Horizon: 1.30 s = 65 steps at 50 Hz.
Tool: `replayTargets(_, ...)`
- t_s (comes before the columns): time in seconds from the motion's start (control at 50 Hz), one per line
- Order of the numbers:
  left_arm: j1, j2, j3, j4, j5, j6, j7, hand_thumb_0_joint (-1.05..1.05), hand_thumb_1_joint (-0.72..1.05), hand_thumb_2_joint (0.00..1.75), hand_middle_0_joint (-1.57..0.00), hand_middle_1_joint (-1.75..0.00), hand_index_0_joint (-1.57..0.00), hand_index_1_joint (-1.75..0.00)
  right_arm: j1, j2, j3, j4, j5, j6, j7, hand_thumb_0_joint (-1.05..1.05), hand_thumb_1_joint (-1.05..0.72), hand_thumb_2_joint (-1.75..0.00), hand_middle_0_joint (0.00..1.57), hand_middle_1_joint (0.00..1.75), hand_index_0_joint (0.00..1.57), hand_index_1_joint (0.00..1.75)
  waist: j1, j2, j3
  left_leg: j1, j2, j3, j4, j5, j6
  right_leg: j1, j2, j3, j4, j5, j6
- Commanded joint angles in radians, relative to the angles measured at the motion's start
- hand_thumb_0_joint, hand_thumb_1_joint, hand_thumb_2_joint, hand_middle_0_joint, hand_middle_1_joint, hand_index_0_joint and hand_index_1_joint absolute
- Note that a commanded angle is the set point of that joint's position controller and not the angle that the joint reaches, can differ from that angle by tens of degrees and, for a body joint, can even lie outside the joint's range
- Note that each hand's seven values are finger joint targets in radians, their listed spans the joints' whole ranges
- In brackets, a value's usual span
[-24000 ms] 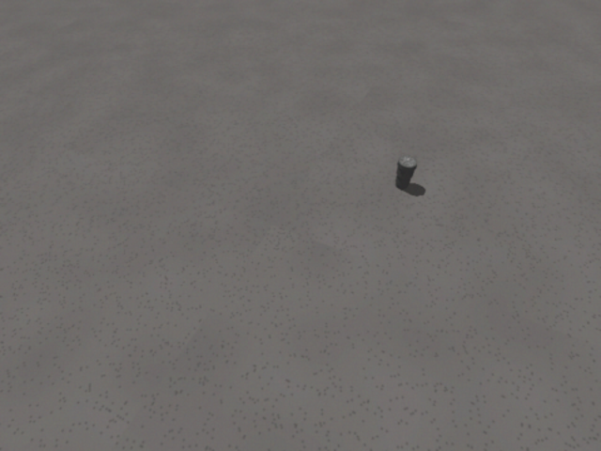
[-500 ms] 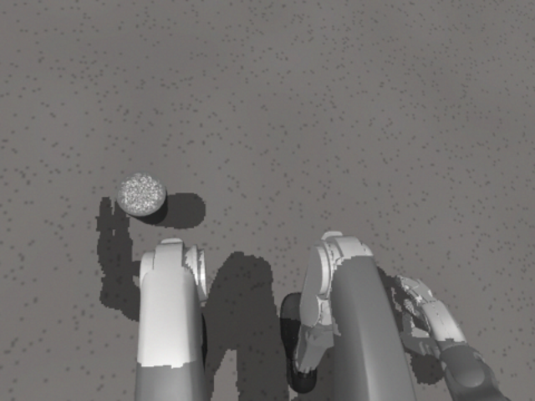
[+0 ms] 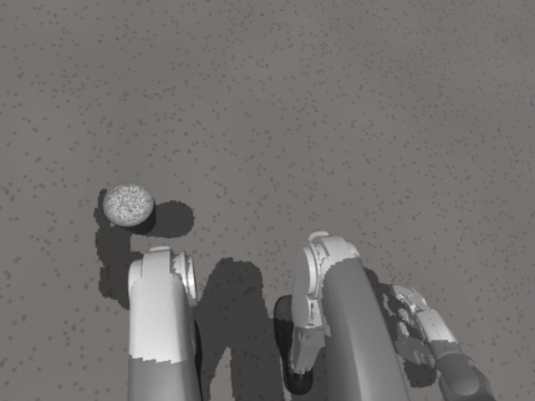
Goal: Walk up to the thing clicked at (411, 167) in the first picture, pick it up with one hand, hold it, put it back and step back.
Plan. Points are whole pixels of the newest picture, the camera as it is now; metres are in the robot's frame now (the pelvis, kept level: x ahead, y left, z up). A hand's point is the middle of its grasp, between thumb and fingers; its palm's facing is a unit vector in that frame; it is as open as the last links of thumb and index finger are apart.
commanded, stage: go down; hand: left
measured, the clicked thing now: (136, 213) +0.43 +0.22 -0.30
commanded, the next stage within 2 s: none
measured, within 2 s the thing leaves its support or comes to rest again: neither
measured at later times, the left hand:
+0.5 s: hand out of the picture +0.35 +0.43 +0.04, palm faces +0.12 -0.99 -0.08, open 17.5 cm
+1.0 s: hand out of the picture +0.37 +0.42 +0.04, palm faces +0.13 -0.99 -0.08, open 17.6 cm
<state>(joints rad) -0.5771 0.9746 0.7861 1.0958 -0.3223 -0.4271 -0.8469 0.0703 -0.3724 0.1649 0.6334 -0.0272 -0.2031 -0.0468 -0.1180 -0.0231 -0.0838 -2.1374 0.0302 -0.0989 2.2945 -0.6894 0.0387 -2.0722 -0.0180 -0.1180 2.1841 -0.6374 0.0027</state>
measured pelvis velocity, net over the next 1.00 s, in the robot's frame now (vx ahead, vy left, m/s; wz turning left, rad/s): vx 0.00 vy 0.00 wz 0.01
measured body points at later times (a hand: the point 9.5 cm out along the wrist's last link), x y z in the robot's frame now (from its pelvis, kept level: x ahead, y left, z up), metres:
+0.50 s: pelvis +0.00 +0.00 +0.00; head +0.19 +0.09 +0.40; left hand +0.34 +0.48 +0.04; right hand +0.21 -0.26 -0.08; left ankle +0.09 +0.11 -0.34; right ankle +0.12 -0.12 -0.34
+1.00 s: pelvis +0.00 +0.00 +0.00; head +0.20 +0.08 +0.40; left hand +0.36 +0.48 +0.05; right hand +0.18 -0.27 -0.09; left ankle +0.09 +0.11 -0.34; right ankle +0.12 -0.12 -0.34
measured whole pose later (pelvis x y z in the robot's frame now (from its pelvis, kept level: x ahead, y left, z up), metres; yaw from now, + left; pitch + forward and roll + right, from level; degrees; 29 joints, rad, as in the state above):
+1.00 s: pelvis +0.00 +0.00 +0.00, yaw +0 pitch +30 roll -8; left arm -0.54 0.95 0.82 1.05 -0.34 -0.44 -0.86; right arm 0.07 -0.37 0.16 0.65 -0.03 -0.20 -0.05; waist -0.11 -0.03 -0.08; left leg -2.14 0.02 -0.10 2.30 -0.69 0.03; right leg -2.08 -0.02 -0.12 2.19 -0.64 0.00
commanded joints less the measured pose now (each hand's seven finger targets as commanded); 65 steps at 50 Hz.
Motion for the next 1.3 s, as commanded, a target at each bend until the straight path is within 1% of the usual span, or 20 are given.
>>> replayTargets(0.0,-0.115,0.312,0.064,-0.109,-0.049,-0.045,-0.038,0.0,-0.61,0.07,0.0,-0.08,-0.02,-0.06,0.084,-0.251,-0.078,-0.074,0.01,-0.031,-0.004,0.0,-0.88,-0.89,0.2,0.3,0.2,0.3,0.037,0.151,-0.502,0.323,-0.017,0.009,-0.303,0.034,0.007,0.289,0.045,-0.003,-0.215,0.002,-0.037)
replayTargets(0.1,-0.103,0.342,0.091,-0.303,-0.066,-0.068,-0.048,0.0,-0.61,0.08,0.0,-0.08,-0.02,-0.06,0.113,-0.269,-0.108,-0.052,0.015,-0.039,-0.008,0.0,-0.88,-0.89,0.2,0.3,0.2,0.3,0.096,0.307,-0.709,0.531,-0.013,0.004,-0.324,0.139,-0.019,0.297,0.039,0.004,-0.18,0.074,-0.047)
replayTargets(0.14,-0.039,0.296,0.072,-0.38,-0.065,-0.062,-0.045,0.0,-0.61,0.09,0.0,-0.09,-0.02,-0.07,0.131,-0.266,-0.122,-0.036,0.019,-0.04,-0.013,0.0,-0.89,-0.9,0.2,0.3,0.2,0.3,0.107,0.365,-0.768,0.641,-0.012,-0.006,-0.338,0.216,-0.033,0.262,0.038,0.001,-0.17,0.115,-0.053)
replayTargets(0.2,-0.047,0.264,0.058,-0.484,-0.069,-0.072,-0.033,0.0,-0.6,0.12,0.0,-0.09,0.0,-0.07,0.128,-0.274,-0.143,-0.009,0.024,-0.044,-0.02,0.0,-0.88,-0.9,0.2,0.3,0.2,0.3,0.097,0.379,-0.714,0.658,-0.012,-0.027,-0.349,0.254,-0.041,0.177,0.035,0.0,-0.155,0.129,-0.059)
replayTargets(0.24,-0.07,0.338,0.107,-0.546,-0.061,-0.089,-0.018,0.0,-0.58,0.13,0.0,-0.09,0.0,-0.07,0.121,-0.271,-0.144,-0.003,0.023,-0.044,-0.025,0.0,-0.89,-0.9,0.2,0.3,0.2,0.3,0.109,0.391,-0.693,0.651,-0.01,-0.041,-0.355,0.258,-0.042,0.164,0.032,0.003,-0.141,0.13,-0.06)
replayTargets(0.3,-0.081,0.342,0.117,-0.505,-0.06,-0.1,-0.01,0.0,-0.53,0.15,0.0,-0.1,0.0,-0.08,0.101,-0.251,-0.135,0.002,0.022,-0.043,-0.034,0.0,-0.89,-0.9,0.2,0.3,0.2,0.3,0.088,0.331,-0.611,0.548,-0.012,-0.033,-0.363,0.155,-0.023,0.193,0.032,0.015,-0.158,0.088,-0.056)
replayTargets(0.4,-0.059,0.312,0.109,-0.226,-0.071,-0.078,-0.042,0.0,-0.52,0.15,0.0,-0.09,0.0,-0.07,0.087,-0.245,-0.102,0.0,0.011,-0.04,-0.033,0.0,-0.88,-0.9,0.2,0.3,0.2,0.3,0.052,0.211,-0.49,0.379,-0.021,0.006,-0.316,0.073,0.001,0.248,0.04,0.011,-0.196,0.043,-0.043)
replayTargets(0.46,-0.044,0.275,0.063,-0.122,-0.065,-0.048,-0.064,0.0,-0.57,0.13,0.0,-0.09,0.0,-0.07,0.074,-0.253,-0.094,-0.025,0.009,-0.038,-0.028,0.0,-0.88,-0.89,0.2,0.3,0.2,0.3,0.049,0.203,-0.458,0.368,-0.016,0.003,-0.328,0.013,0.0,0.218,0.042,0.0,-0.204,-0.006,-0.044)
replayTargets(0.52,-0.049,0.263,0.052,-0.127,-0.069,-0.034,-0.071,0.0,-0.61,0.11,0.0,-0.08,0.0,-0.06,0.075,-0.26,-0.093,-0.041,0.011,-0.046,-0.021,0.0,-0.88,-0.89,0.2,0.3,0.2,0.3,0.06,0.226,-0.506,0.403,-0.013,-0.002,-0.332,0.046,-0.007,0.241,0.042,-0.01,-0.19,0.021,-0.047)
replayTargets(0.56,-0.075,0.224,0.03,-0.197,-0.079,-0.041,-0.076,0.0,-0.61,0.1,0.0,-0.08,-0.01,-0.06,0.074,-0.26,-0.104,-0.049,0.013,-0.049,-0.019,0.0,-0.88,-0.89,0.2,0.3,0.2,0.3,0.055,0.257,-0.567,0.464,-0.013,-0.006,-0.329,0.084,-0.014,0.227,0.041,-0.011,-0.181,0.049,-0.049)
replayTargets(0.64,-0.13,0.249,0.032,-0.402,-0.065,-0.059,-0.048,0.0,-0.61,0.09,0.0,-0.08,-0.01,-0.06,0.106,-0.262,-0.134,-0.036,0.015,-0.055,-0.026,0.0,-0.88,-0.89,0.2,0.3,0.2,0.3,0.076,0.326,-0.715,0.613,-0.012,-0.02,-0.346,0.16,-0.029,0.223,0.034,-0.002,-0.173,0.092,-0.052)
replayTargets(0.68,-0.155,0.237,0.007,-0.458,-0.05,-0.062,-0.028,0.0,-0.59,0.11,0.0,-0.09,0.0,-0.07,0.108,-0.269,-0.148,-0.024,0.019,-0.055,-0.032,0.0,-0.88,-0.89,0.2,0.3,0.2,0.3,0.072,0.368,-0.696,0.645,-0.011,-0.04,-0.377,0.153,-0.037,0.167,0.03,0.0,-0.159,0.089,-0.057)
replayTargets(0.72,-0.145,0.3,0.053,-0.469,-0.028,-0.067,0.004,0.0,-0.59,0.13,0.0,-0.09,0.0,-0.08,0.104,-0.256,-0.142,-0.011,0.017,-0.048,-0.036,0.0,-0.88,-0.89,0.2,0.3,0.2,0.3,0.09,0.353,-0.659,0.601,-0.014,-0.034,-0.375,0.157,-0.033,0.184,0.028,0.009,-0.16,0.097,-0.057)
replayTargets(0.86,-0.115,0.356,0.124,-0.284,-0.027,-0.076,0.019,0.0,-0.57,0.13,0.0,-0.1,0.0,-0.08,0.092,-0.235,-0.099,-0.015,0.006,-0.026,-0.034,0.0,-0.88,-0.9,0.2,0.3,0.2,0.3,0.079,0.255,-0.55,0.436,-0.023,-0.002,-0.345,0.098,-0.007,0.246,0.033,0.015,-0.179,0.059,-0.048)
replayTargets(0.98,0.045,0.252,0.076,-0.088,-0.058,-0.022,-0.047,0.0,-0.6,0.11,0.0,-0.1,-0.01,-0.07,0.088,-0.248,-0.092,-0.047,0.014,-0.032,-0.016,0.0,-0.88,-0.89,0.2,0.3,0.2,0.3,0.069,0.172,-0.494,0.363,-0.024,0.011,-0.326,0.075,0.0,0.257,0.039,-0.002,-0.203,0.028,-0.044)
replayTargets(1.1,-0.095,0.22,0.042,-0.337,-0.097,-0.09,-0.08,0.0,-0.61,0.08,0.0,-0.08,-0.02,-0.05,0.096,-0.262,-0.127,-0.036,0.022,-0.054,-0.013,0.0,-0.88,-0.89,0.2,0.3,0.2,0.3,0.051,0.239,-0.627,0.468,-0.016,0.0,-0.311,0.104,-0.01,0.26,0.041,-0.001,-0.189,0.064,-0.044)
replayTargets(1.16,-0.117,0.252,0.034,-0.462,-0.075,-0.113,-0.064,0.0,-0.6,0.11,0.0,-0.09,-0.01,-0.06,0.103,-0.265,-0.149,-0.012,0.02,-0.064,-0.02,0.0,-0.88,-0.89,0.2,0.3,0.2,0.3,0.076,0.326,-0.7,0.576,-0.01,-0.009,-0.336,0.125,-0.024,0.226,0.037,0.013,-0.165,0.065,-0.053)
replayTargets(1.2,-0.131,0.257,0.02,-0.414,-0.053,-0.115,-0.046,0.0,-0.59,0.12,0.0,-0.09,0.0,-0.07,0.099,-0.263,-0.14,0.016,0.015,-0.06,-0.026,0.0,-0.89,-0.89,0.2,0.3,0.2,0.3,0.067,0.318,-0.628,0.542,-0.012,-0.017,-0.349,0.096,-0.025,0.184,0.035,0.016,-0.155,0.055,-0.058)
replayTargets(1.26,-0.238,0.413,0.124,-0.53,-0.046,-0.135,-0.007,0.0,-0.61,0.15,0.0,-0.1,0.0,-0.09,0.109,-0.253,-0.135,0.024,0.006,-0.051,-0.038,0.0,-0.88,-0.9,0.2,0.3,0.2,0.3,0.107,0.351,-0.697,0.545,-0.015,0.001,-0.352,0.074,-0.019,0.26,0.034,0.033,-0.169,0.055,-0.052)
replayTargets(1.28,-0.197,0.412,0.132,-0.515,-0.044,-0.126,0.0,0.0,-0.61,0.14,0.0,-0.11,0.0,-0.09,0.097,-0.248,-0.125,0.008,0.006,-0.048,-0.041,0.0,-0.88,-0.89,0.2,0.3,0.2,0.3,0.111,0.352,-0.687,0.533,-0.017,0.002,-0.359,0.072,-0.018,0.264,0.032,0.031,-0.169,0.059,-0.05)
